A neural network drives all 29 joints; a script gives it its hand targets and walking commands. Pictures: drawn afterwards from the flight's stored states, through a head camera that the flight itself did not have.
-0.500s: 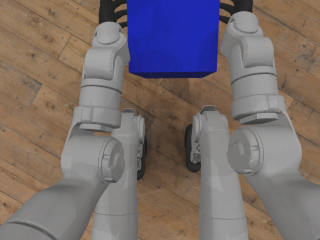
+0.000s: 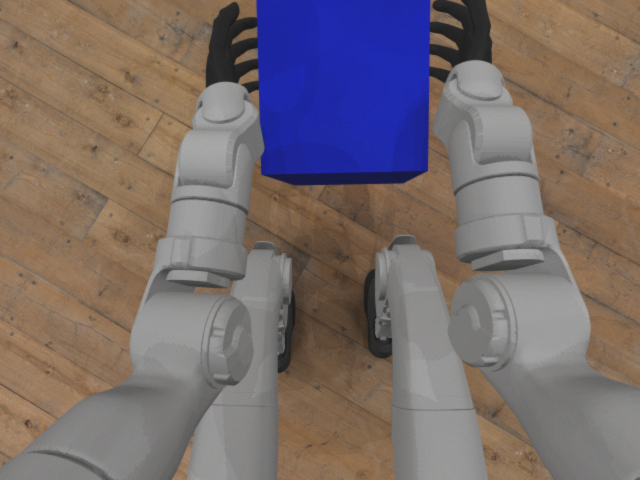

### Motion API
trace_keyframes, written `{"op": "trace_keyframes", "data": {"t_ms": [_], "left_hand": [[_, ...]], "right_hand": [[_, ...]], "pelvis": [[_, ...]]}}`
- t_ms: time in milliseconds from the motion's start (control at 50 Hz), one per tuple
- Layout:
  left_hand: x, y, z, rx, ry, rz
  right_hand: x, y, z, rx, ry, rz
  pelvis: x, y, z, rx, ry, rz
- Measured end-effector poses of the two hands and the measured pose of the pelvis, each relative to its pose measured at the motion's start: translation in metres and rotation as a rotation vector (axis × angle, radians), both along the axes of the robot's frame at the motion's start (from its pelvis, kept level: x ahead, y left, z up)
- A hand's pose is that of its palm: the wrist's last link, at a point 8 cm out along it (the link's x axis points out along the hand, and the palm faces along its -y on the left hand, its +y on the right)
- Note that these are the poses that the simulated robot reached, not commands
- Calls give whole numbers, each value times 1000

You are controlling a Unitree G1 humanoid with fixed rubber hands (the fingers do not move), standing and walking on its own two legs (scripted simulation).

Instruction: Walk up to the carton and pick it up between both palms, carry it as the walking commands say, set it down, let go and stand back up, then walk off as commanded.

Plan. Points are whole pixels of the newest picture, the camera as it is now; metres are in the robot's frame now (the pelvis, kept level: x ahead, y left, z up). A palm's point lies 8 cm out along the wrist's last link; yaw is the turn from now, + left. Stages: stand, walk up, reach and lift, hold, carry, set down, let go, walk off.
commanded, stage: reach and lift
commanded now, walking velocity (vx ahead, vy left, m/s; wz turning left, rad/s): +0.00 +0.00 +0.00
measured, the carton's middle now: (345, 103) +0.51 -0.01 -0.10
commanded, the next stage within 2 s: none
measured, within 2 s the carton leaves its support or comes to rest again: neither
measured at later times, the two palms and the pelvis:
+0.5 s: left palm (195, 55) +0.47 +0.12 +0.08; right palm (519, 50) +0.47 -0.13 +0.09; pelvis +0.05 +0.00 +0.07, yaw +0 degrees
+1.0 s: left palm (145, 8) +0.45 +0.12 +0.15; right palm out of the picture +0.46 -0.12 +0.16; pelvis +0.09 +0.00 +0.15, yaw +0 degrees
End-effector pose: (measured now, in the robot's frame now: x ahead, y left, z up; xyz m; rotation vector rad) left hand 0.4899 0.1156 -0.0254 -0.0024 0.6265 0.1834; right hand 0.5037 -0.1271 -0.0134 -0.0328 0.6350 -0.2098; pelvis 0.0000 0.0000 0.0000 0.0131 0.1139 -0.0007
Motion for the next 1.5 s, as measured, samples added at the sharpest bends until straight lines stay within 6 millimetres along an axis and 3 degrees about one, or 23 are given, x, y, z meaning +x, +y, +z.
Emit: {"op": "trace_keyframes", "data": {"t_ms": [240, 580, 780, 940, 1040, 1240, 1500], "left_hand": [[-9, -1, 39, -10, 10, -7], [-24, 0, 120, 29, 53, -67], [-32, 1, 138, 8, 60, -43], [-39, 5, 164, -8, 39, -10], [-40, 5, 183, -15, 23, -5], [-55, 4, 206, -35, 38, 7], [-65, 2, 243, -40, 13, 0]], "right_hand": [[-13, 0, 40, -12, 8, -13], [-40, 0, 115, -37, 58, -39], [-47, 2, 132, -28, 69, -38], [-46, 6, 161, -25, 49, -23], [-47, 6, 182, -23, 34, -23], [-62, 5, 204, -13, 48, -31], [-73, 4, 242, -17, 23, -36]], "pelvis": [[6, 2, 29, -4, 1, -1], [54, 4, 85, -8, 101, -5], [73, 4, 116, -9, 74, -6], [85, 4, 138, -10, 31, -6], [89, 4, 149, -10, -4, -7], [91, 5, 168, -11, -61, -7], [88, 4, 176, -11, -157, -7]]}}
